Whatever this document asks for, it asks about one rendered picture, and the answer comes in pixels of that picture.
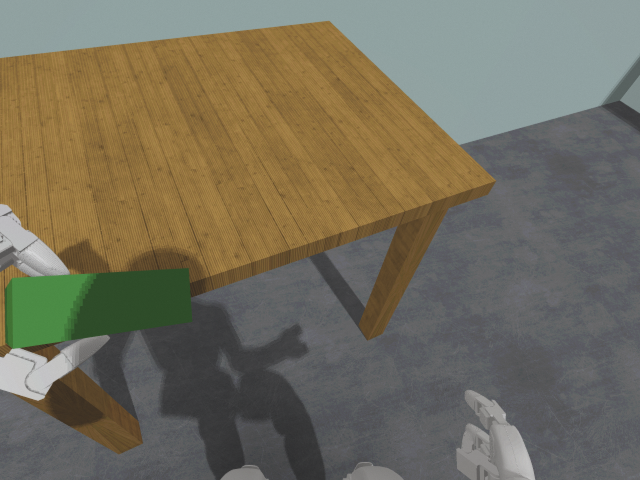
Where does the right robot hand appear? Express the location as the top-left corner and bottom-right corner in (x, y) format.
(456, 390), (535, 480)

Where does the table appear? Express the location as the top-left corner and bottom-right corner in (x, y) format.
(0, 21), (496, 454)

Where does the sponge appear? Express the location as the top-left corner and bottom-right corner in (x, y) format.
(5, 268), (192, 349)

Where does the left robot hand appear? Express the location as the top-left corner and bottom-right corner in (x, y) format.
(0, 204), (110, 401)

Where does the right robot shin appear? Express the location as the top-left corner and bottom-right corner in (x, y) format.
(354, 462), (373, 471)

